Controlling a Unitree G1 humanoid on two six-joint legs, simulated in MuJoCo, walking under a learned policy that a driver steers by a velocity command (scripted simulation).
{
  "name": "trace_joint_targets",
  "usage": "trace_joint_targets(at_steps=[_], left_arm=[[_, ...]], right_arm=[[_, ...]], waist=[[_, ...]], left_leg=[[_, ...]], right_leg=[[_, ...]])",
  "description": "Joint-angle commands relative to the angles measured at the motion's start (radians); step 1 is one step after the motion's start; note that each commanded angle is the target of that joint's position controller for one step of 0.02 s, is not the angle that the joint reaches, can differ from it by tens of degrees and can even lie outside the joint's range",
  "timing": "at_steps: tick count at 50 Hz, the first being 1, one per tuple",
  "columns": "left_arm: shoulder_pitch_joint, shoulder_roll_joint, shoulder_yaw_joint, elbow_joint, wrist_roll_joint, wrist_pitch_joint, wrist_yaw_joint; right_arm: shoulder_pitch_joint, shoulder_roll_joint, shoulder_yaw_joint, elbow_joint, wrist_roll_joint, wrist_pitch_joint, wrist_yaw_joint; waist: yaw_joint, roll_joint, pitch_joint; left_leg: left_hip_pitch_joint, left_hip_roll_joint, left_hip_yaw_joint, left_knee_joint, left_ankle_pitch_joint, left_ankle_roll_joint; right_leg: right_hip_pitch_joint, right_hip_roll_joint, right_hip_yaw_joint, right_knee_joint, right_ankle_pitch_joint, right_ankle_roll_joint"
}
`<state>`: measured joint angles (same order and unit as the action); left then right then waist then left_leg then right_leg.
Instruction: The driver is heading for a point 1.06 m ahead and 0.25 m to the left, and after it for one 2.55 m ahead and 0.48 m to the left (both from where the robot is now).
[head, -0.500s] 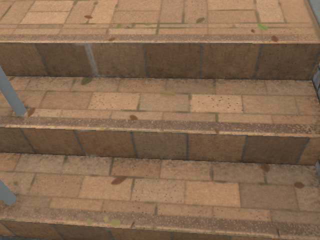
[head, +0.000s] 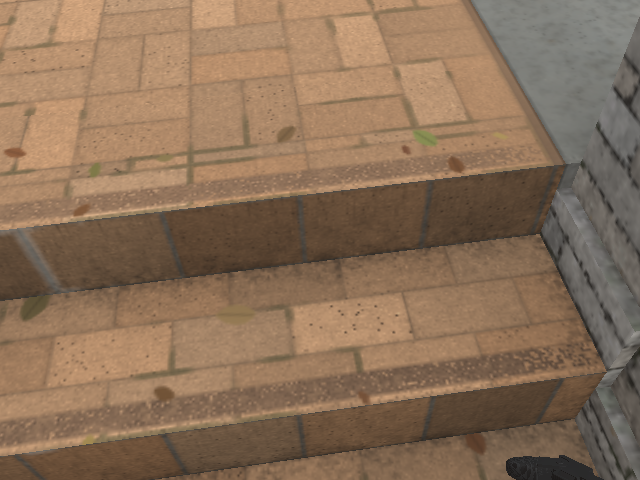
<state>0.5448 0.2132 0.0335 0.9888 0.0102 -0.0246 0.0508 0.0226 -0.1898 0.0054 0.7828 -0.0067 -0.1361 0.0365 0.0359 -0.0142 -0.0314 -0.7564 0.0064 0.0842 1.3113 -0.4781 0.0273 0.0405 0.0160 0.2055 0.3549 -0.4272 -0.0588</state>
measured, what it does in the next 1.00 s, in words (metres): climbs: right foot 0.19 m higher, then left foot 0.18 m higher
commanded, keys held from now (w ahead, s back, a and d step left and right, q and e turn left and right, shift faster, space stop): w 1.00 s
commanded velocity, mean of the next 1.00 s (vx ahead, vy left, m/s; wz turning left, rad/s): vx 0.50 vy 0.00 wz -0.06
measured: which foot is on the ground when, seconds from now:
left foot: down 0.00-0.32, up 0.34-0.68, down 0.70-1.00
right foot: down 0.00-0.06, up 0.08-0.28, down 0.30-0.72, up 0.74-1.00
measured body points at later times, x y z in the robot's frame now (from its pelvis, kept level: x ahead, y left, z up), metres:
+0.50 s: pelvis +0.29 +0.10 +0.16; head +0.32 +0.10 +0.61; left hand +0.25 +0.32 +0.01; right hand +0.46 -0.17 +0.07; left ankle +0.28 +0.25 -0.24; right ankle +0.27 +0.00 -0.55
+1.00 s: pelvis +0.56 +0.19 +0.34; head +0.56 +0.19 +0.79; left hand +0.75 +0.40 +0.24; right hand +0.39 +0.00 +0.20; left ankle +0.52 +0.28 -0.37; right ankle +0.64 +0.04 -0.07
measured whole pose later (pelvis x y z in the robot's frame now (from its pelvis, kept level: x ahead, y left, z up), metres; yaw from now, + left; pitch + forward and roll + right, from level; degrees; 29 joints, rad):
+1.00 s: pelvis +0.56 +0.19 +0.34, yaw -1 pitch +5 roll +2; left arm 0.07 0.21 -0.03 0.87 0.05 -0.05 -0.08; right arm 0.60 -0.16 0.04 1.21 -0.11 -0.05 0.06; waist -0.06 -0.02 -0.12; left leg -0.32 -0.08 0.03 0.65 -0.41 0.07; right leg -1.35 0.01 0.12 2.11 -0.10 -0.27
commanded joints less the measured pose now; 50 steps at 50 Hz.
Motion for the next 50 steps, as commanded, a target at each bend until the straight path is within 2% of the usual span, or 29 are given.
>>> trace_joint_targets(at_steps=[1,2,3,4,5,6,8,11,12,13,14,15,16,17,18,19,21,24,27,29,31,34,36,37,38,39,41,43,50], left_arm=[[-0.144,0.145,0.018,-0.078,0.020,0.009,-0.005],[-0.226,0.194,0.027,-0.101,0.009,-0.007,-0.017],[-0.412,0.208,0.028,-0.180,0.037,-0.042,-0.030],[-0.527,0.099,-0.002,-0.245,0.065,-0.086,-0.037],[-0.425,-0.045,-0.045,-0.235,0.015,-0.141,-0.060],[-0.235,-0.033,-0.037,-0.191,-0.049,-0.152,-0.097],[-0.326,-0.059,-0.052,-0.287,-0.064,-0.124,-0.106],[-0.569,-0.178,-0.139,-0.472,-0.005,-0.078,-0.129],[-0.523,-0.152,-0.147,-0.542,0.000,-0.091,-0.131],[-0.448,-0.020,-0.128,-0.532,0.013,-0.094,-0.129],[-0.490,0.047,-0.102,-0.535,0.005,-0.086,-0.086],[-0.166,0.120,-0.047,-0.415,0.012,-0.060,-0.062],[0.173,0.133,-0.046,-0.306,-0.066,0.038,-0.110],[0.460,0.273,0.007,-0.166,-0.001,0.107,-0.149],[0.383,0.292,0.006,-0.161,0.066,0.099,-0.150],[0.147,0.237,-0.003,-0.121,0.076,0.067,-0.152],[-0.175,-0.049,-0.072,-0.055,0.046,0.011,-0.170],[-0.343,-0.177,-0.086,0.033,0.086,-0.057,-0.144],[-0.176,-0.067,-0.072,0.105,0.177,-0.091,-0.092],[-0.113,0.046,-0.061,0.083,0.154,-0.089,-0.114],[-0.219,0.135,-0.045,-0.014,0.061,-0.086,-0.156],[-0.219,0.315,0.011,-0.034,0.013,-0.124,-0.177],[-0.056,0.207,0.018,0.058,0.055,-0.099,-0.194],[0.059,0.035,-0.017,0.016,0.119,-0.083,-0.223],[-0.066,0.074,0.014,0.001,0.057,-0.072,-0.212],[-0.231,0.060,0.019,-0.043,0.024,-0.078,-0.173],[-0.317,0.023,-0.019,-0.089,0.046,-0.069,-0.122],[-0.331,0.013,-0.034,-0.105,0.048,-0.046,-0.112],[-0.553,-0.058,-0.099,-0.185,0.028,-0.034,-0.130]], right_arm=[[-0.030,-0.101,-0.003,-0.149,-0.013,-0.043,0.000],[0.193,-0.154,-0.044,-0.068,-0.003,-0.048,-0.010],[0.510,-0.211,-0.087,0.088,0.026,-0.025,-0.038],[0.641,-0.238,-0.083,0.215,0.027,-0.014,-0.035],[0.683,-0.167,-0.035,0.253,-0.048,0.013,-0.024],[0.694,-0.065,-0.019,0.234,-0.098,0.043,-0.029],[0.438,-0.039,-0.023,0.199,-0.085,0.069,-0.010],[0.231,-0.004,-0.003,0.208,-0.001,0.070,-0.073],[0.163,-0.069,-0.003,0.209,0.008,0.066,-0.091],[0.171,-0.154,-0.026,0.147,0.026,0.054,-0.115],[0.260,-0.240,-0.039,0.129,0.038,0.042,-0.125],[0.324,-0.344,-0.069,0.163,-0.010,0.040,-0.100],[0.335,-0.469,-0.131,0.153,-0.126,0.013,0.072],[0.299,-0.440,-0.159,0.111,-0.103,0.022,0.139],[0.338,-0.368,-0.164,0.147,-0.007,0.043,0.136],[0.252,-0.245,-0.139,0.105,0.001,0.043,0.111],[0.191,-0.031,-0.057,-0.020,-0.087,0.066,0.043],[0.198,0.045,0.019,-0.093,-0.043,0.125,0.016],[0.001,0.040,0.065,-0.171,-0.003,0.116,0.044],[-0.155,-0.054,0.063,-0.239,0.020,0.111,0.029],[-0.201,-0.045,0.076,-0.244,0.001,0.140,0.062],[0.007,-0.147,0.041,-0.161,-0.011,0.156,0.075],[0.320,-0.240,-0.010,-0.031,-0.035,0.154,0.053],[0.597,-0.300,-0.024,0.066,-0.043,0.146,0.029],[0.707,-0.327,-0.041,0.093,-0.063,0.122,0.016],[0.625,-0.291,-0.027,0.135,-0.044,0.081,0.016],[0.405,-0.119,-0.001,0.183,-0.032,0.060,0.019],[0.239,0.039,0.040,0.219,-0.049,0.075,0.017],[0.481,0.049,0.054,0.366,-0.138,0.049,0.017]], waist=[[-0.158,-0.111,-0.069],[-0.262,-0.077,-0.153],[-0.373,0.022,-0.120],[-0.315,0.307,0.068],[-0.207,0.403,0.056],[-0.148,0.292,-0.130],[-0.042,0.078,-0.086],[0.059,0.148,0.145],[0.169,0.156,0.137],[0.182,0.084,-0.031],[0.152,0.077,-0.140],[0.296,0.170,-0.436],[0.444,-0.072,-0.362],[0.472,-0.476,-0.603],[0.358,-0.161,-0.418],[0.220,0.018,-0.059],[0.003,0.068,-0.071],[-0.173,0.072,0.039],[-0.122,-0.002,0.034],[-0.069,-0.037,-0.043],[-0.125,-0.158,-0.058],[-0.199,-0.188,-0.114],[-0.203,-0.070,-0.292],[-0.197,0.307,-0.521],[-0.279,0.353,-0.340],[-0.238,0.410,-0.073],[-0.103,0.090,-0.072],[-0.005,-0.012,-0.069],[-0.035,0.047,0.052]], left_leg=[[0.157,-0.018,-0.023,-0.508,0.032,0.062],[0.610,0.002,-0.090,-0.920,0.487,0.058],[0.995,0.105,-0.182,-1.162,0.863,0.083],[1.193,0.210,-0.248,-1.133,1.475,0.025],[1.311,0.321,-0.286,-0.713,2.364,-0.006],[1.351,0.404,-0.307,-0.660,2.441,0.071],[1.060,0.263,-0.172,-0.793,1.666,0.100],[0.453,0.137,0.004,-1.091,1.425,0.029],[0.282,0.104,0.065,-1.074,1.584,-0.015],[0.149,0.033,0.027,-1.044,1.886,0.014],[0.251,0.169,-0.155,-1.011,2.091,0.061],[0.470,0.276,-0.176,-0.806,2.750,0.184],[0.027,0.263,-0.156,-0.371,2.384,0.014],[-0.007,-0.087,-0.157,0.621,0.540,-0.099],[-0.125,-0.215,-0.346,0.918,0.390,0.023],[-0.413,-0.197,-0.374,1.069,0.409,0.083],[-0.468,-0.094,-0.367,1.020,0.327,0.222],[-0.498,0.024,-0.257,0.860,0.042,0.275],[-0.563,0.040,-0.135,0.887,-0.008,0.259],[-0.409,0.089,-0.089,0.532,0.206,0.200],[0.106,0.021,0.017,0.364,0.049,0.062],[0.050,-0.114,0.125,-0.086,0.005,0.029],[0.472,-0.062,-0.193,-0.302,0.499,0.189],[0.905,0.179,-0.862,-0.741,0.316,0.387],[0.789,0.224,-1.151,-0.904,-0.207,0.314],[0.617,0.179,-0.990,-0.880,-0.354,0.249],[0.455,0.163,-0.775,-0.796,-0.135,0.278],[0.333,0.172,-0.689,-0.845,-0.044,0.254],[0.422,0.142,-0.334,-0.990,0.153,0.218]], right_leg=[[0.082,-0.149,0.054,0.352,1.774,-0.043],[-0.060,-0.124,0.095,0.514,1.621,-0.017],[-0.360,-0.015,0.054,0.877,0.933,0.024],[-0.831,0.120,-0.044,1.249,-0.197,0.026],[-1.163,0.166,0.030,1.580,-0.311,-0.023],[-1.243,0.188,0.024,1.741,-0.234,-0.030],[-1.273,0.130,-0.166,1.766,-0.183,-0.031],[-1.124,0.045,-0.329,1.655,-0.232,0.000],[-0.920,-0.003,-0.347,1.372,-0.198,-0.005],[-0.475,0.075,-0.499,0.963,-0.052,0.027],[-0.310,0.102,-0.467,0.760,-0.173,0.060],[-0.063,0.160,-0.369,0.808,0.135,-0.005],[0.256,-0.031,-0.006,0.709,0.668,-0.241],[0.355,-0.357,0.571,0.377,1.252,-0.621],[0.082,-0.344,0.848,0.190,1.117,-0.588],[-0.072,-0.304,0.638,0.215,0.825,-0.464],[-0.167,-0.237,0.272,0.145,0.580,-0.349],[-0.404,-0.155,-0.120,-0.019,0.346,-0.150],[-0.486,-0.109,-0.202,-0.107,0.159,-0.120],[-0.550,-0.104,-0.209,-0.198,0.187,-0.118],[-0.827,-0.194,-0.184,-0.410,0.368,-0.184],[-0.196,-0.292,-0.213,-0.107,1.529,-0.216],[-0.340,-0.199,-0.202,0.442,1.416,-0.132],[-0.776,0.012,-0.082,0.735,0.373,-0.090],[-0.991,0.133,0.185,1.185,0.404,-0.094],[-1.200,0.151,0.170,1.447,0.420,-0.104],[-1.246,0.103,0.117,1.613,0.480,-0.138],[-1.255,0.058,0.109,1.703,0.459,-0.186],[-1.581,-0.042,-0.122,1.900,0.262,-0.240]])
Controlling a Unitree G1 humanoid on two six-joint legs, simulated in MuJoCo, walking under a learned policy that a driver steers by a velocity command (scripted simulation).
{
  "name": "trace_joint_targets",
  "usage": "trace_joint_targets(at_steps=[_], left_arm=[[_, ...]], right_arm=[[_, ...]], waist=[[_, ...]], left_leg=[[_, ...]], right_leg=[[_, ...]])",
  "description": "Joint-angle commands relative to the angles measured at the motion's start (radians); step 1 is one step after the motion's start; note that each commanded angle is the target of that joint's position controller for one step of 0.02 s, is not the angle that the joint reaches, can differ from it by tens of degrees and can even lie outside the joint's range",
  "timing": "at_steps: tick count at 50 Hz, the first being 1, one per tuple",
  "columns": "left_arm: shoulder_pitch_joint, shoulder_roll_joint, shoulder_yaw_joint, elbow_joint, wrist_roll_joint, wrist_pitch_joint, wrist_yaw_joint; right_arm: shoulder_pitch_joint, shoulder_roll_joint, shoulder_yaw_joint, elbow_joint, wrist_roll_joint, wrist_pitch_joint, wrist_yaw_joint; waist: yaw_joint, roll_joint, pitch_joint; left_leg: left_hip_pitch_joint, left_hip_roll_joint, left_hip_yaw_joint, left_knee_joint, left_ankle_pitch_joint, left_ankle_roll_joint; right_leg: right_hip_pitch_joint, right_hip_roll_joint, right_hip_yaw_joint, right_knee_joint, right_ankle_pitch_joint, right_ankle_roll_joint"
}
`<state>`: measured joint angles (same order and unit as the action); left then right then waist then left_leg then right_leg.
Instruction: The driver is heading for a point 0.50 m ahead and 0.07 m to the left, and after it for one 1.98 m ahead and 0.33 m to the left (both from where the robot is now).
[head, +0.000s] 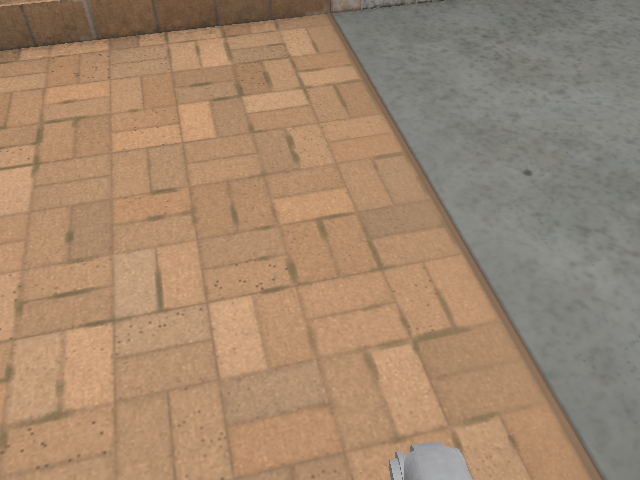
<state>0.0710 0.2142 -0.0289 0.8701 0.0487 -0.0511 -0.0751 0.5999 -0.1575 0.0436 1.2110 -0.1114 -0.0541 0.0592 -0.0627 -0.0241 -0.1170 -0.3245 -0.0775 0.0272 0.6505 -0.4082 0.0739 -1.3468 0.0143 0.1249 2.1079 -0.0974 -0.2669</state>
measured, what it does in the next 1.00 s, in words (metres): climbs, turning left: right foot 0.18 m higher, then left foot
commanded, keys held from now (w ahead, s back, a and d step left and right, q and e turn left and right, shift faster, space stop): w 0.22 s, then w+q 0.76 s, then w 0.02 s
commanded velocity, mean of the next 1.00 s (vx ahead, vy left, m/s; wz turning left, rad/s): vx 0.50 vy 0.00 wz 0.33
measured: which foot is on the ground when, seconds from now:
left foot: down 0.00-0.26, up 0.28-0.80, down 0.82-1.00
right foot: up 0.00-0.22, down 0.24-0.86, up 0.88-1.00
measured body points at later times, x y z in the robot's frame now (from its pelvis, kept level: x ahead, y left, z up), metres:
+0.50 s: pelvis +0.30 -0.04 +0.17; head +0.30 -0.03 +0.62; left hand +0.28 +0.20 +0.01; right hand +0.42 -0.28 +0.04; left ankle +0.31 +0.12 -0.36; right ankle +0.30 -0.12 -0.54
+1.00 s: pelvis +0.57 +0.08 +0.20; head +0.58 +0.07 +0.65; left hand +0.55 +0.33 +0.06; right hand +0.72 -0.14 +0.05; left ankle +0.58 +0.15 -0.54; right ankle +0.51 -0.11 -0.43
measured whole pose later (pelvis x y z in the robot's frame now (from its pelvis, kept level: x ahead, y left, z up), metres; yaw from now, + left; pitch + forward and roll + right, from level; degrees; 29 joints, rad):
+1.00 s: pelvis +0.57 +0.08 +0.20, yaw +22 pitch +2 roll +1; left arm 0.29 0.20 0.03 0.93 0.08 -0.11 -0.02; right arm 0.23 -0.22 -0.10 1.01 -0.03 -0.10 0.02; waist -0.03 -0.01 -0.04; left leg -0.30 -0.14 -0.02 0.44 -0.17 0.11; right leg -0.38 -0.07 0.07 1.24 -0.38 0.01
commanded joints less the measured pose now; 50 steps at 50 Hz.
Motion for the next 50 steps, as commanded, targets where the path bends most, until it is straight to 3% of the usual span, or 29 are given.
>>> trace_joint_targets(at_steps=[1,3,4,6,7,9,12,13,14,15,16,17,19,20,21,24,27,30,34,35,37,41,42,43,44,45,46,48,50], left_arm=[[-0.124,-0.062,-0.047,-0.086,-0.017,-0.012,-0.001],[-0.286,-0.014,-0.048,-0.181,-0.035,0.002,0.006],[-0.371,0.006,-0.044,-0.214,-0.029,0.018,0.005],[-0.538,-0.059,-0.062,-0.293,-0.003,0.078,0.000],[-0.440,-0.075,-0.061,-0.266,0.018,0.086,-0.013],[-0.434,-0.027,-0.040,-0.270,0.013,0.086,-0.036],[-0.222,0.000,-0.017,-0.208,-0.003,0.048,-0.037],[-0.012,0.036,-0.002,-0.130,-0.006,0.041,-0.020],[0.203,0.101,0.020,-0.069,-0.005,0.049,-0.010],[0.446,0.149,0.049,0.039,0.021,0.047,0.005],[0.431,0.173,0.059,0.067,0.027,-0.001,0.021],[0.276,0.155,0.057,0.083,0.009,-0.029,0.031],[0.133,-0.017,0.020,0.127,-0.014,-0.040,0.030],[0.063,-0.105,-0.004,0.139,-0.004,-0.038,0.036],[0.045,-0.130,-0.007,0.144,0.010,-0.051,0.040],[-0.029,-0.093,0.017,0.085,0.017,-0.091,0.062],[0.066,-0.031,0.020,0.086,0.045,-0.098,0.079],[0.252,0.053,0.039,0.132,0.054,-0.090,0.069],[0.315,0.086,0.060,0.166,0.042,-0.103,0.033],[0.334,0.077,0.064,0.160,0.011,-0.103,0.035],[0.381,0.089,0.073,0.171,-0.003,-0.089,0.044],[0.374,0.117,0.093,0.140,0.013,-0.064,0.061],[0.448,0.060,0.081,0.123,0.032,-0.073,0.079],[0.475,0.036,0.060,0.088,0.017,-0.087,0.088],[0.375,0.045,0.063,0.065,0.028,-0.076,0.052],[0.270,0.059,0.072,0.026,0.003,-0.064,0.023],[0.175,0.082,0.083,-0.002,0.012,-0.068,0.025],[0.197,0.023,0.069,-0.011,0.033,-0.076,0.053],[0.209,-0.039,0.051,-0.016,0.028,-0.064,0.068]], right_arm=[[-0.040,0.021,0.022,-0.038,-0.042,-0.032,-0.012],[0.067,-0.028,0.020,-0.012,-0.050,-0.044,0.004],[0.155,-0.032,0.020,0.001,-0.047,-0.046,0.008],[0.200,0.001,0.033,0.004,0.001,-0.045,0.039],[0.063,-0.015,0.030,-0.060,0.038,-0.057,0.048],[0.059,-0.125,0.014,-0.081,0.068,-0.090,0.060],[0.041,-0.269,-0.061,-0.095,0.061,-0.087,0.054],[0.089,-0.199,-0.066,-0.103,0.026,-0.093,0.056],[0.090,-0.128,-0.055,-0.130,0.018,-0.086,0.062],[0.037,-0.037,-0.053,-0.103,0.033,-0.064,0.076],[-0.038,-0.043,-0.073,-0.108,0.063,-0.062,0.079],[-0.095,-0.036,-0.076,-0.125,0.060,-0.070,0.066],[-0.262,-0.024,-0.058,-0.228,0.060,-0.062,0.026],[-0.295,0.017,-0.040,-0.248,0.056,-0.042,0.019],[-0.287,0.012,-0.042,-0.247,0.049,-0.026,0.019],[-0.343,0.003,-0.050,-0.246,0.055,-0.029,0.037],[-0.524,-0.078,-0.074,-0.322,0.062,-0.059,0.056],[-0.622,-0.055,-0.071,-0.349,0.076,-0.050,0.059],[-0.702,-0.044,-0.079,-0.382,0.085,-0.006,0.050],[-0.720,-0.047,-0.084,-0.382,0.075,0.000,0.038],[-0.745,-0.063,-0.099,-0.387,0.073,0.001,0.026],[-0.671,-0.153,-0.143,-0.379,0.088,-0.040,-0.011],[-0.553,-0.206,-0.161,-0.357,0.085,-0.046,-0.032],[-0.358,-0.219,-0.163,-0.320,0.077,-0.044,-0.057],[-0.142,-0.228,-0.161,-0.245,0.068,-0.024,-0.065],[-0.096,-0.249,-0.181,-0.200,0.067,-0.035,-0.066],[-0.188,-0.264,-0.194,-0.205,0.077,-0.053,-0.065],[-0.303,-0.153,-0.162,-0.218,0.088,-0.065,-0.050],[-0.376,-0.079,-0.136,-0.246,0.084,-0.060,-0.030]], waist=[[0.042,0.057,0.134],[-0.002,0.027,0.118],[-0.057,0.089,0.132],[-0.068,0.156,0.154],[0.009,0.187,0.152],[0.052,0.208,0.057],[0.121,0.270,-0.063],[0.137,0.116,-0.258],[0.209,-0.070,-0.381],[0.284,-0.263,-0.368],[0.258,-0.161,-0.139],[0.184,-0.063,-0.016],[0.081,0.095,-0.038],[0.025,0.122,-0.034],[-0.021,0.129,-0.002],[-0.058,0.020,0.054],[0.006,0.002,0.035],[0.075,-0.034,0.060],[0.069,-0.038,0.146],[0.082,-0.042,0.138],[0.078,-0.051,0.152],[0.019,-0.071,0.068],[0.039,0.006,-0.073],[-0.017,0.091,-0.232],[-0.092,0.182,-0.277],[-0.129,0.095,-0.166],[-0.110,0.099,0.010],[-0.011,0.042,0.017],[0.058,0.005,0.037]], left_leg=[[0.046,0.232,-0.269,-0.334,0.106,0.166],[0.090,0.232,-0.220,-0.411,0.113,0.139],[0.084,0.240,-0.238,-0.455,0.121,0.159],[-0.039,0.312,-0.228,-0.616,0.286,0.193],[-0.132,0.299,-0.136,-0.601,0.501,0.178],[-0.012,0.319,-0.089,-0.516,1.232,0.208],[0.387,0.351,-0.048,-0.285,1.911,0.128],[0.100,0.302,-0.090,-0.043,1.755,0.060],[-0.199,0.167,-0.170,0.167,1.226,0.055],[-0.356,-0.002,-0.249,0.736,0.348,0.032],[-0.527,0.010,-0.367,1.161,0.417,0.041],[-0.602,0.032,-0.336,1.308,0.432,0.043],[-0.686,0.051,-0.299,1.398,0.363,0.097],[-0.683,0.089,-0.293,1.348,0.358,0.128],[-0.689,0.116,-0.269,1.244,0.394,0.134],[-0.599,0.170,-0.183,1.063,0.322,0.106],[-0.554,0.182,-0.108,0.776,0.461,0.071],[-0.525,0.186,-0.052,0.391,0.472,0.010],[-0.510,0.162,-0.020,0.131,0.435,0.019],[-0.485,0.149,-0.008,0.056,0.416,0.005],[-0.447,0.110,0.024,-0.021,0.372,-0.005],[-0.088,-0.008,0.062,-0.112,0.434,0.081],[0.242,0.015,-0.006,0.035,0.619,0.165],[0.649,0.127,-0.248,0.029,0.586,0.270],[0.820,0.285,-0.550,-0.201,0.652,0.354],[0.808,0.303,-0.585,-0.287,0.588,0.292],[0.614,0.272,-0.498,-0.314,0.575,0.248],[0.357,0.268,-0.424,-0.333,0.684,0.274],[0.170,0.259,-0.393,-0.388,0.682,0.277]], right_leg=[[-0.242,-0.053,-0.056,0.133,-0.073,-0.037],[-0.196,-0.107,-0.140,-0.195,0.040,-0.002],[-0.176,-0.124,-0.190,-0.266,0.081,0.036],[0.039,-0.132,-0.254,-0.417,-0.038,0.063],[0.263,-0.111,-0.291,-0.516,-0.090,0.070],[0.464,-0.007,-0.378,-0.628,-0.223,0.105],[0.646,0.058,-0.327,-0.948,-0.304,0.087],[1.114,-0.029,-0.109,-0.933,0.067,0.000],[1.416,-0.131,0.278,-1.232,-0.153,-0.075],[1.419,-0.300,0.656,-1.550,-0.254,-0.172],[1.165,-0.296,0.722,-1.639,-0.523,-0.087],[1.015,-0.297,0.595,-1.620,-0.546,-0.059],[0.995,-0.328,0.381,-1.602,-0.171,-0.030],[0.957,-0.304,0.260,-1.628,-0.082,0.018],[0.926,-0.279,0.148,-1.652,-0.010,0.054],[0.871,-0.213,-0.134,-1.812,0.003,0.091],[0.930,-0.160,-0.297,-1.864,0.163,0.123],[1.165,-0.214,-0.339,-1.928,0.364,0.111],[1.406,-0.297,-0.333,-1.958,0.519,0.097],[1.483,-0.299,-0.341,-1.935,0.576,0.105],[1.593,-0.320,-0.347,-1.890,0.683,0.124],[1.542,-0.286,-0.394,-1.663,0.932,0.167],[1.337,-0.246,-0.402,-1.493,0.802,0.240],[1.001,-0.164,-0.343,-1.275,0.479,0.337],[0.807,0.004,-0.281,-1.008,-0.385,0.374],[0.649,0.002,-0.097,-0.851,-0.414,0.325],[0.575,-0.047,-0.026,-0.774,-0.346,0.300],[0.693,-0.102,0.006,-0.788,-0.278,0.261],[0.772,-0.128,-0.020,-0.812,-0.279,0.258]])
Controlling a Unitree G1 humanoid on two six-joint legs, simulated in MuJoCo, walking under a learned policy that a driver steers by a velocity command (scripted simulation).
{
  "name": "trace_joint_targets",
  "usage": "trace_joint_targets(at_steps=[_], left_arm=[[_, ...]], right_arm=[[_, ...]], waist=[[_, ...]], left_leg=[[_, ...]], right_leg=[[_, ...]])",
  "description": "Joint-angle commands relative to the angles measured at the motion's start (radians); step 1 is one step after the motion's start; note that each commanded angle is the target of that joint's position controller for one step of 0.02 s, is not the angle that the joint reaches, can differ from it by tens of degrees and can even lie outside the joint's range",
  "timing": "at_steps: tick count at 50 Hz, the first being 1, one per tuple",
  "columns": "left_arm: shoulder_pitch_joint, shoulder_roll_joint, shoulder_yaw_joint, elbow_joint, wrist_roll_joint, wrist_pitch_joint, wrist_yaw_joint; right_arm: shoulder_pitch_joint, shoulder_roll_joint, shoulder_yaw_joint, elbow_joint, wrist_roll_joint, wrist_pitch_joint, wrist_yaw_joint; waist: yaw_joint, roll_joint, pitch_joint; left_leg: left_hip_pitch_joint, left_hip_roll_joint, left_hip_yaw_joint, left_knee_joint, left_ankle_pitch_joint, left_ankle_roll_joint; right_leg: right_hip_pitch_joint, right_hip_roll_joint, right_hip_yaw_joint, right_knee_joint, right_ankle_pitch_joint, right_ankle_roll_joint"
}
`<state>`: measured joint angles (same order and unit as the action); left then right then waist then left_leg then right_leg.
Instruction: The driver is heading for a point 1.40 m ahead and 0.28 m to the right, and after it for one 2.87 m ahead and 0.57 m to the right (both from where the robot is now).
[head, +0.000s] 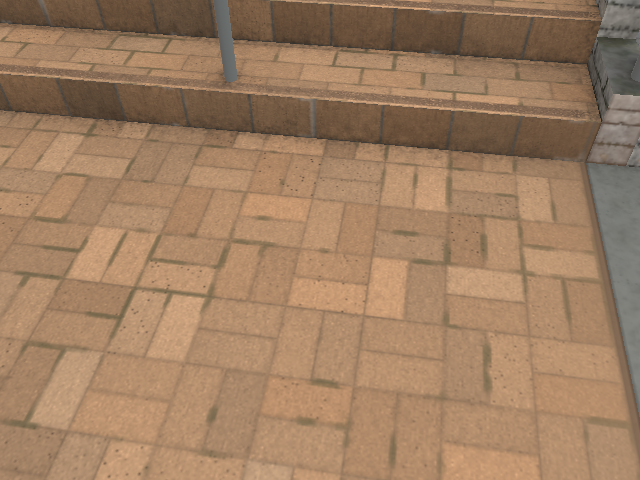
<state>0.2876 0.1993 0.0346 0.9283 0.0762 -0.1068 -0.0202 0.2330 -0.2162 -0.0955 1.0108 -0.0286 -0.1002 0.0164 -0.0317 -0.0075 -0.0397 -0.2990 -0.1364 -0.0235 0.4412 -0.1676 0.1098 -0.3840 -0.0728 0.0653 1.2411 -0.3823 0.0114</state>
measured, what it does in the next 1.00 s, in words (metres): walks ahead, turning right: right foot, then left foot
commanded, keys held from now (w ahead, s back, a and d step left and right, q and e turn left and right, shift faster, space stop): w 0.08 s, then w+e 0.82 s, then w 0.10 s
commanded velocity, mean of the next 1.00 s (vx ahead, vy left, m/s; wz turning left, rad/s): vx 0.50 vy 0.00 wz -0.27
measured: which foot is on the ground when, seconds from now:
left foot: down 0.00-0.38, up 0.40-0.86, down 0.88-1.00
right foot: up 0.00-0.36, down 0.38-0.90, up 0.92-1.00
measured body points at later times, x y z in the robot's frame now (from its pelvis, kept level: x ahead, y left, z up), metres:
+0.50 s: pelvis +0.27 -0.08 -0.01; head +0.30 -0.09 +0.44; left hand +0.43 +0.17 -0.12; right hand +0.32 -0.35 -0.14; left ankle +0.14 +0.06 -0.63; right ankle +0.34 -0.16 -0.74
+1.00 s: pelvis +0.54 -0.09 +0.00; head +0.56 -0.10 +0.45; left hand +0.69 +0.15 -0.12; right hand +0.63 -0.39 -0.08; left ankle +0.63 -0.01 -0.74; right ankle +0.39 -0.17 -0.65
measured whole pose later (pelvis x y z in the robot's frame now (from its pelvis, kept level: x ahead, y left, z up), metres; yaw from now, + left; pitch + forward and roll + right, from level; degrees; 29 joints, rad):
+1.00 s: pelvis +0.54 -0.09 +0.00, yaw -21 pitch +3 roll +1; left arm 0.34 0.27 0.07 0.79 -0.02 -0.05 0.02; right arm 0.10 -0.23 -0.06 0.72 0.00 -0.12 0.00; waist 0.03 -0.03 -0.01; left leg -0.36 -0.05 -0.02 0.48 -0.16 0.03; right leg -0.39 0.07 0.12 1.14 -0.44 -0.04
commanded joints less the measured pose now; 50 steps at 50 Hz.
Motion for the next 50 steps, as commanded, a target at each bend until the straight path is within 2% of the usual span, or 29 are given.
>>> trace_joint_targets(at_steps=[1,2,3,5,6,8,13,16,18,19,20,21,22,23,24,25,28,31,35,40,42,43,44,45,46,47,48,49,50], left_arm=[[-0.145,0.132,0.047,-0.164,-0.128,-0.039,0.049],[-0.134,0.120,0.041,-0.165,-0.129,-0.044,0.059],[-0.129,0.094,0.034,-0.160,-0.111,-0.043,0.063],[-0.161,0.072,0.030,-0.148,-0.086,-0.035,0.063],[-0.196,0.056,0.024,-0.148,-0.078,-0.030,0.060],[-0.262,0.054,0.020,-0.150,-0.087,-0.023,0.052],[-0.394,0.088,0.025,-0.180,-0.117,-0.008,0.019],[-0.382,0.115,0.032,-0.190,-0.111,-0.013,-0.005],[-0.264,0.151,0.053,-0.160,-0.103,-0.009,-0.008],[-0.111,0.188,0.074,-0.112,-0.099,-0.005,-0.008],[0.067,0.250,0.089,-0.078,-0.082,0.002,-0.008],[0.114,0.292,0.097,-0.069,-0.091,0.003,-0.017],[0.108,0.211,0.077,-0.072,-0.098,0.010,-0.015],[0.026,0.186,0.071,-0.099,-0.092,0.012,-0.007],[-0.042,0.180,0.066,-0.124,-0.085,0.013,-0.005],[-0.077,0.169,0.062,-0.134,-0.083,0.012,-0.007],[-0.080,0.159,0.053,-0.146,-0.087,0.010,0.000],[-0.029,0.196,0.063,-0.146,-0.092,0.015,0.021],[0.030,0.206,0.073,-0.144,-0.102,0.029,0.041],[0.101,0.188,0.074,-0.137,-0.109,0.046,0.042],[0.089,0.198,0.080,-0.151,-0.105,0.055,0.046],[0.067,0.190,0.079,-0.164,-0.105,0.057,0.046],[0.034,0.163,0.070,-0.186,-0.099,0.052,0.042],[0.025,0.110,0.053,-0.214,-0.082,0.045,0.038],[0.174,0.081,0.039,-0.232,-0.109,0.035,0.038],[0.184,0.169,0.052,-0.199,-0.120,0.034,0.040],[0.085,0.207,0.061,-0.206,-0.110,0.039,0.037],[0.022,0.189,0.060,-0.217,-0.097,0.040,0.037],[-0.016,0.173,0.060,-0.234,-0.086,0.037,0.035]], right_arm=[[-0.046,-0.043,0.013,-0.097,0.077,-0.004,0.003],[-0.057,-0.086,0.011,-0.109,0.075,0.004,-0.008],[-0.042,-0.103,0.009,-0.119,0.060,0.011,-0.021],[0.045,-0.106,0.009,-0.116,0.028,0.018,-0.037],[0.075,-0.102,0.008,-0.110,0.026,0.019,-0.042],[0.121,-0.113,0.005,-0.101,0.037,0.016,-0.041],[0.203,-0.112,0.000,-0.061,0.043,0.011,-0.046],[0.152,-0.140,-0.008,-0.075,0.032,0.018,-0.052],[0.118,-0.159,-0.013,-0.090,0.030,0.027,-0.053],[0.099,-0.151,-0.009,-0.104,0.027,0.032,-0.053],[0.094,-0.134,0.001,-0.137,0.015,0.029,-0.052],[0.202,-0.021,0.036,-0.140,0.011,0.001,-0.034],[0.153,-0.099,0.024,-0.146,0.030,-0.030,-0.025],[0.049,-0.146,0.014,-0.185,0.056,-0.049,-0.021],[-0.014,-0.146,0.014,-0.204,0.053,-0.055,-0.027],[-0.047,-0.146,0.007,-0.221,0.031,-0.053,-0.034],[-0.035,-0.121,-0.002,-0.252,0.017,-0.020,-0.047],[-0.126,-0.101,0.002,-0.291,0.013,-0.004,-0.054],[-0.279,-0.073,0.019,-0.341,0.018,-0.016,-0.038],[-0.369,-0.109,0.018,-0.390,0.037,-0.035,-0.017],[-0.335,-0.130,0.010,-0.389,0.040,-0.049,-0.011],[-0.262,-0.146,0.001,-0.372,0.039,-0.055,-0.014],[-0.141,-0.181,-0.014,-0.351,0.028,-0.058,-0.020],[0.037,-0.246,-0.032,-0.335,0.017,-0.054,-0.029],[0.106,-0.288,-0.040,-0.302,0.009,-0.039,-0.025],[0.090,-0.201,-0.025,-0.312,0.030,-0.031,-0.023],[0.053,-0.140,-0.009,-0.319,0.035,-0.025,-0.024],[0.013,-0.131,0.000,-0.319,0.027,-0.018,-0.020],[-0.012,-0.123,0.005,-0.311,0.022,-0.015,-0.014]], waist=[[0.058,-0.075,0.014],[0.075,-0.045,0.023],[0.069,-0.009,0.048],[0.030,0.030,0.063],[0.011,0.055,0.064],[-0.023,0.080,0.062],[-0.065,0.072,0.117],[-0.019,0.083,0.095],[0.053,0.097,-0.002],[0.123,0.071,-0.077],[0.168,-0.046,-0.195],[0.108,-0.316,-0.281],[0.133,-0.237,-0.270],[0.130,-0.154,-0.145],[0.105,-0.032,-0.086],[0.076,0.032,-0.042],[0.020,-0.012,-0.022],[0.038,-0.033,0.008],[0.084,-0.060,0.018],[0.113,-0.076,0.025],[0.087,-0.104,0.014],[0.045,-0.112,-0.014],[-0.015,-0.103,-0.096],[-0.083,0.014,-0.233],[-0.015,0.340,-0.316],[-0.028,0.256,-0.244],[-0.052,0.142,-0.118],[-0.035,0.056,-0.042],[-0.015,0.047,0.006]], left_leg=[[0.074,0.326,-0.434,-0.245,0.238,0.235],[0.066,0.341,-0.415,-0.267,0.105,0.219],[0.033,0.335,-0.381,-0.288,0.038,0.202],[-0.011,0.283,-0.286,-0.296,0.080,0.167],[-0.040,0.254,-0.237,-0.294,0.107,0.147],[-0.044,0.233,-0.178,-0.298,0.107,0.121],[0.279,0.340,-0.188,-0.270,0.136,0.097],[0.385,0.368,-0.135,-0.173,0.383,0.059],[0.375,0.336,-0.073,-0.006,0.740,0.030],[0.322,0.286,-0.028,0.186,0.819,0.005],[0.092,0.231,0.016,0.501,0.536,-0.031],[-0.320,0.048,0.011,0.828,-0.247,-0.104],[-0.450,0.085,-0.105,0.943,-0.331,-0.086],[-0.507,0.132,-0.103,0.945,-0.244,-0.077],[-0.464,0.173,-0.087,0.889,-0.170,-0.077],[-0.420,0.196,-0.073,0.823,-0.138,-0.087],[-0.337,0.222,-0.066,0.662,-0.126,-0.114],[-0.355,0.208,-0.045,0.465,-0.009,-0.151],[-0.249,0.150,-0.040,0.189,0.212,-0.155],[-0.213,0.113,-0.066,0.042,0.169,-0.139],[-0.141,0.103,-0.060,-0.011,0.104,-0.118],[-0.032,0.101,-0.048,-0.057,0.113,-0.094],[0.171,0.168,-0.086,-0.032,0.131,-0.049],[0.448,0.350,-0.257,-0.002,0.140,0.024],[0.686,0.553,-0.678,-0.068,-0.004,0.194],[0.637,0.561,-0.746,-0.102,-0.205,0.192],[0.518,0.504,-0.598,-0.120,-0.205,0.150],[0.386,0.456,-0.485,-0.147,-0.118,0.124],[0.292,0.421,-0.421,-0.174,-0.037,0.118]], right_leg=[[-0.245,-0.019,0.022,0.065,0.026,0.001],[-0.301,-0.054,0.036,-0.009,0.060,0.004],[-0.329,-0.078,0.028,-0.091,0.103,0.014],[-0.303,-0.071,-0.007,-0.275,0.269,0.018],[-0.249,-0.056,-0.025,-0.363,0.356,0.012],[-0.159,-0.019,-0.054,-0.508,0.483,0.005],[-0.311,-0.016,-0.032,-0.650,0.461,-0.045],[-0.274,0.015,-0.051,-0.694,0.325,-0.091],[-0.051,0.088,-0.110,-0.707,0.287,-0.126],[0.141,0.110,-0.109,-0.737,0.317,-0.156],[0.432,-0.059,0.129,-0.731,0.373,-0.227],[0.748,-0.252,0.600,-0.845,0.230,-0.394],[0.764,-0.242,0.702,-0.931,0.120,-0.371],[0.646,-0.214,0.572,-0.944,0.168,-0.333],[0.504,-0.180,0.464,-0.958,0.276,-0.314],[0.386,-0.154,0.402,-0.978,0.374,-0.310],[0.251,-0.100,0.317,-1.019,0.458,-0.307],[0.188,-0.072,0.265,-1.036,0.469,-0.295],[0.122,-0.012,0.225,-1.004,0.413,-0.232],[0.235,-0.041,0.346,-0.904,0.340,-0.221],[0.267,-0.044,0.392,-0.842,0.364,-0.214],[0.254,-0.016,0.389,-0.784,0.411,-0.197],[0.183,0.025,0.346,-0.648,0.460,-0.165],[0.023,0.098,0.238,-0.364,0.275,-0.122],[-0.298,0.197,0.130,-0.116,-0.214,-0.067],[-0.414,0.105,0.136,0.013,-0.198,-0.053],[-0.441,0.077,0.121,0.053,-0.097,-0.042],[-0.412,0.050,0.089,0.037,-0.028,-0.037],[-0.395,0.030,0.081,-0.007,0.015,-0.037]])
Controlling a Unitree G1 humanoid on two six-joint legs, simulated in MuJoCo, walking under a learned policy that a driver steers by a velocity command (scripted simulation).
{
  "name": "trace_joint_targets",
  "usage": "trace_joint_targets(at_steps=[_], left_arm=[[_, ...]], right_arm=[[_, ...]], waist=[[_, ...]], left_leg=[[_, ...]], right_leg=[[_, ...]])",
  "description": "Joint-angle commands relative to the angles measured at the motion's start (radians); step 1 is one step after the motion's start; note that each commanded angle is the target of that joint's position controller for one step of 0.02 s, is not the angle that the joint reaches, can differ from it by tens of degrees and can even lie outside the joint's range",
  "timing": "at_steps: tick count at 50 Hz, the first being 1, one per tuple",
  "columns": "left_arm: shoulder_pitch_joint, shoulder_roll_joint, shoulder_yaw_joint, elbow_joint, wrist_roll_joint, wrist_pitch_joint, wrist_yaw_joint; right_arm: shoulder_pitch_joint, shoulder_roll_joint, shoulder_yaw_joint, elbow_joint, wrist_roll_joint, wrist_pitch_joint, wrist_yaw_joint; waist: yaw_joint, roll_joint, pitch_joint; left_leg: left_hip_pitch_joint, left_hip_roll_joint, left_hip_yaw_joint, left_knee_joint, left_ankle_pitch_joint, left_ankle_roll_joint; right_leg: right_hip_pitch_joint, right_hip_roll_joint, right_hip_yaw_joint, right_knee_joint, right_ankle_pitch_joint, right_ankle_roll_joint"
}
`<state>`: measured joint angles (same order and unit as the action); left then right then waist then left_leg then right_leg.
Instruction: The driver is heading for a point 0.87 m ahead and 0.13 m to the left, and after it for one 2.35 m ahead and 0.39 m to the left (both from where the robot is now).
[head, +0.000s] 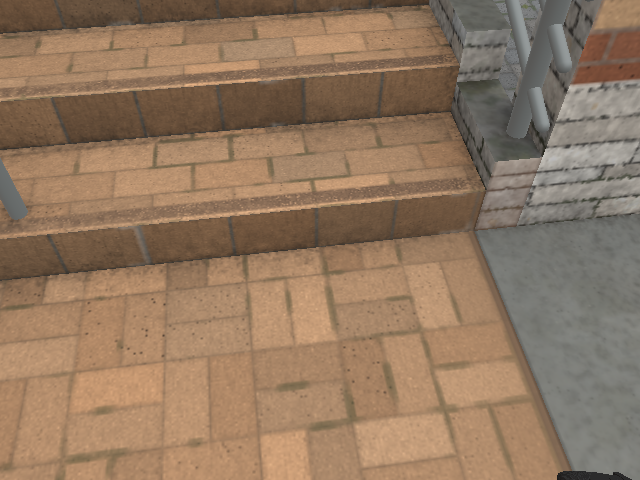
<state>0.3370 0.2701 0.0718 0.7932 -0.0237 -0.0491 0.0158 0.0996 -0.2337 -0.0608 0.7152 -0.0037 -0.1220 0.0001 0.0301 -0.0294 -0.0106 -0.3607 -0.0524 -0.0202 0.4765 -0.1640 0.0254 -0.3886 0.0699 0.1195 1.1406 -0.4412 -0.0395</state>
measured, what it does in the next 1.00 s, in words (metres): walks ahead, turning left: right foot, then left foot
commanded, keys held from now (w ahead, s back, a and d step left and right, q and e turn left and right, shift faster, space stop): w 0.26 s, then w+q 0.08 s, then q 0.38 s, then w+q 0.28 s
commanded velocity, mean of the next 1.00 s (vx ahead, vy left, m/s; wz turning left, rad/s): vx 0.34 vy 0.00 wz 0.22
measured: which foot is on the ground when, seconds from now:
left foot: down 0.00-0.36, up 0.38-0.84, down 0.86-1.00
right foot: up 0.00-0.32, down 0.34-0.88, up 0.90-1.00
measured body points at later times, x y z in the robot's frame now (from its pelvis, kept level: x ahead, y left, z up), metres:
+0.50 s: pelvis +0.22 -0.07 +0.00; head +0.25 -0.09 +0.45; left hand +0.39 +0.18 -0.08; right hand +0.28 -0.35 -0.13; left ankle +0.16 +0.09 -0.65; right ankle +0.26 -0.17 -0.73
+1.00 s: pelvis +0.34 -0.01 +0.00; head +0.36 +0.02 +0.45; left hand +0.39 +0.29 -0.12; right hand +0.53 -0.25 -0.09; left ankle +0.32 +0.07 -0.73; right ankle +0.34 -0.16 -0.66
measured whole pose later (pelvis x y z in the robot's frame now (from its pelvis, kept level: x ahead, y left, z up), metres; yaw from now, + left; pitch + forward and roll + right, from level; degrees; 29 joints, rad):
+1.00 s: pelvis +0.34 -0.01 +0.00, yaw +18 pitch +2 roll -1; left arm 0.18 0.29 0.08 0.76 0.05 -0.01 -0.02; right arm 0.27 -0.27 -0.07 0.70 -0.02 0.00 0.01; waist -0.01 -0.05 0.02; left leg -0.28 -0.05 0.00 0.50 -0.25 0.06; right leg -0.46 -0.07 -0.04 1.07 -0.41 0.02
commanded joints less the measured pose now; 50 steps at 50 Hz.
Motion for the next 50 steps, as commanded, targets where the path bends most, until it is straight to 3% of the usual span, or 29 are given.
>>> trace_joint_targets(at_steps=[1,3,6,8,12,14,16,17,18,19,20,21,22,24,27,29,33,36,39,42,43,44,45,46,47,48,49,50], left_arm=[[-0.069,0.083,0.022,-0.106,0.012,-0.021,-0.006],[-0.063,0.047,0.013,-0.115,0.008,-0.019,-0.011],[-0.144,0.022,-0.004,-0.145,0.021,-0.023,-0.017],[-0.205,0.010,-0.015,-0.157,0.019,-0.027,-0.024],[-0.309,0.041,-0.013,-0.194,0.005,-0.030,-0.036],[-0.337,0.057,-0.009,-0.214,0.004,-0.035,-0.042],[-0.247,0.084,0.009,-0.193,0.010,-0.040,-0.040],[-0.124,0.129,0.032,-0.163,0.017,-0.041,-0.030],[0.046,0.218,0.055,-0.150,0.043,-0.040,-0.016],[0.074,0.275,0.063,-0.144,0.056,-0.028,-0.017],[0.085,0.193,0.045,-0.142,0.046,-0.029,-0.020],[0.021,0.147,0.028,-0.148,0.040,-0.033,-0.023],[-0.048,0.110,0.016,-0.151,0.038,-0.036,-0.028],[-0.147,0.072,0.008,-0.148,0.038,-0.038,-0.032],[-0.190,0.094,0.021,-0.133,0.049,-0.046,-0.014],[-0.193,0.106,0.027,-0.119,0.046,-0.038,0.003],[-0.192,0.135,0.037,-0.099,0.035,-0.011,0.025],[-0.173,0.161,0.048,-0.084,0.021,0.007,0.024],[-0.153,0.194,0.063,-0.073,0.006,0.018,0.016],[-0.144,0.190,0.064,-0.054,-0.008,0.021,0.013],[-0.131,0.150,0.052,-0.048,0.005,0.017,0.010],[-0.183,0.088,0.031,-0.106,0.035,0.006,0.006],[-0.144,0.066,0.013,-0.146,0.111,0.023,-0.016],[-0.177,0.084,0.018,-0.127,0.108,0.033,-0.025],[-0.198,0.089,0.016,-0.127,0.079,0.028,-0.034],[-0.207,0.102,0.019,-0.122,0.072,0.023,-0.042],[-0.195,0.118,0.023,-0.120,0.080,0.024,-0.044],[-0.161,0.122,0.022,-0.100,0.083,0.031,-0.046]], right_arm=[[0.110,-0.093,-0.022,-0.010,-0.010,0.007,0.006],[0.113,-0.092,-0.022,0.007,-0.003,0.003,0.012],[0.128,-0.147,-0.037,0.029,0.008,0.006,0.008],[0.144,-0.172,-0.041,0.039,0.016,0.014,0.006],[0.221,-0.203,-0.044,0.072,0.033,0.026,0.010],[0.243,-0.212,-0.045,0.085,0.040,0.035,0.010],[0.241,-0.213,-0.040,0.092,0.042,0.046,0.007],[0.243,-0.188,-0.029,0.091,0.036,0.045,0.005],[0.227,-0.124,-0.003,0.058,0.008,0.039,0.004],[0.334,-0.051,0.018,0.047,0.016,0.024,-0.003],[0.318,-0.153,-0.009,0.072,0.028,0.024,-0.009],[0.275,-0.175,-0.019,0.062,0.035,0.031,-0.011],[0.250,-0.162,-0.019,0.065,0.028,0.044,-0.017],[0.242,-0.145,-0.028,0.063,0.023,0.080,-0.023],[0.230,-0.104,-0.028,0.037,0.020,0.115,-0.026],[0.186,-0.089,-0.025,0.009,0.014,0.124,-0.023],[0.088,-0.081,-0.021,-0.044,0.013,0.129,0.002],[0.027,-0.098,-0.029,-0.089,0.012,0.139,0.020],[-0.018,-0.110,-0.038,-0.130,0.021,0.156,0.031],[0.051,-0.123,-0.053,-0.113,0.021,0.150,0.031],[0.168,-0.183,-0.082,-0.079,0.025,0.144,0.018],[0.274,-0.314,-0.117,-0.068,0.023,0.135,-0.001],[0.347,-0.323,-0.098,-0.073,-0.056,0.117,0.003],[0.338,-0.274,-0.088,-0.062,-0.047,0.114,0.002],[0.292,-0.237,-0.073,-0.058,-0.033,0.113,0.001],[0.232,-0.196,-0.056,-0.061,-0.022,0.115,0.005],[0.190,-0.179,-0.047,-0.069,-0.007,0.111,0.005],[0.169,-0.178,-0.043,-0.074,-0.007,0.105,0.008]], waist=[[-0.052,0.086,-0.007],[-0.029,0.123,-0.011],[-0.037,0.109,-0.010],[-0.056,0.108,-0.006],[-0.094,0.122,0.008],[-0.092,0.128,0.019],[-0.027,0.119,-0.011],[0.030,0.096,-0.080],[0.102,-0.031,-0.223],[0.056,-0.290,-0.316],[0.083,-0.175,-0.292],[0.059,-0.129,-0.203],[0.024,-0.080,-0.160],[-0.037,-0.085,-0.091],[-0.072,-0.085,-0.066],[-0.068,-0.071,-0.060],[-0.037,-0.071,-0.057],[-0.014,-0.068,-0.049],[0.000,-0.074,-0.041],[-0.040,-0.046,-0.041],[-0.081,0.025,-0.097],[-0.103,0.263,-0.127],[-0.122,0.304,-0.222],[-0.121,0.152,-0.158],[-0.099,0.131,-0.063],[-0.066,0.119,0.000],[-0.038,0.143,0.015],[-0.025,0.148,-0.005]], left_leg=[[0.284,0.304,-0.359,-0.235,0.028,0.191],[0.227,0.277,-0.281,-0.269,0.120,0.200],[0.192,0.267,-0.189,-0.300,0.215,0.209],[0.160,0.244,-0.128,-0.306,0.213,0.191],[0.195,0.263,-0.115,-0.280,0.147,0.169],[0.221,0.287,-0.142,-0.244,0.134,0.155],[0.203,0.266,-0.140,-0.145,0.210,0.123],[0.151,0.215,-0.099,0.003,0.284,0.092],[-0.022,0.130,-0.031,0.327,0.084,0.032],[-0.326,0.020,0.003,0.624,-0.416,-0.025],[-0.379,0.046,-0.103,0.760,-0.433,-0.038],[-0.404,0.072,-0.106,0.789,-0.377,-0.042],[-0.373,0.107,-0.083,0.761,-0.328,-0.050],[-0.280,0.144,-0.065,0.696,-0.258,-0.058],[-0.243,0.131,-0.047,0.654,-0.145,-0.077],[-0.250,0.138,-0.039,0.562,-0.063,-0.079],[-0.182,0.139,0.003,0.373,0.053,-0.067],[-0.167,0.128,0.031,0.286,0.006,-0.046],[-0.163,0.124,0.054,0.236,-0.129,-0.005],[0.008,0.058,0.125,0.050,-0.120,0.055],[0.209,0.053,0.073,0.007,-0.078,0.100],[0.446,0.275,-0.321,-0.054,0.019,0.230],[0.562,0.426,-0.692,-0.178,0.114,0.315],[0.536,0.405,-0.565,-0.174,0.038,0.300],[0.429,0.352,-0.467,-0.185,-0.026,0.267],[0.338,0.288,-0.384,-0.216,-0.021,0.227],[0.283,0.245,-0.334,-0.234,0.045,0.204],[0.257,0.219,-0.295,-0.242,0.112,0.199]], right_leg=[[-0.346,-0.134,0.019,0.055,0.091,0.011],[-0.305,-0.149,-0.018,-0.028,0.103,0.017],[-0.280,-0.173,-0.061,-0.211,0.215,0.033],[-0.216,-0.164,-0.087,-0.350,0.320,0.033],[-0.145,-0.129,-0.109,-0.510,0.380,0.028],[-0.108,-0.116,-0.114,-0.569,0.335,0.008],[0.064,-0.082,-0.140,-0.656,0.332,-0.015],[0.252,-0.096,-0.120,-0.667,0.334,-0.041],[0.523,-0.310,0.094,-0.653,0.473,-0.109],[0.712,-0.526,0.438,-0.743,0.508,-0.244],[0.656,-0.504,0.458,-0.753,0.576,-0.250],[0.565,-0.474,0.294,-0.738,0.724,-0.223],[0.467,-0.423,0.176,-0.748,0.819,-0.199],[0.289,-0.367,0.038,-0.808,0.852,-0.168],[0.198,-0.365,-0.069,-0.869,0.905,-0.182],[0.203,-0.363,-0.128,-0.882,0.875,-0.177],[0.215,-0.357,-0.216,-0.885,0.775,-0.164],[0.265,-0.383,-0.225,-0.845,0.726,-0.157],[0.308,-0.432,-0.189,-0.826,0.505,-0.143],[0.278,-0.391,-0.232,-0.697,0.358,-0.089],[0.180,-0.330,-0.293,-0.500,0.397,-0.047],[-0.155,-0.194,-0.377,-0.116,0.201,0.044],[-0.378,-0.059,-0.214,0.046,-0.227,0.068],[-0.417,-0.128,-0.109,0.088,-0.176,0.061],[-0.402,-0.153,-0.099,0.051,-0.065,0.054],[-0.352,-0.169,-0.103,-0.019,0.018,0.054],[-0.291,-0.170,-0.108,-0.068,0.073,0.063],[-0.233,-0.159,-0.120,-0.076,0.116,0.072]])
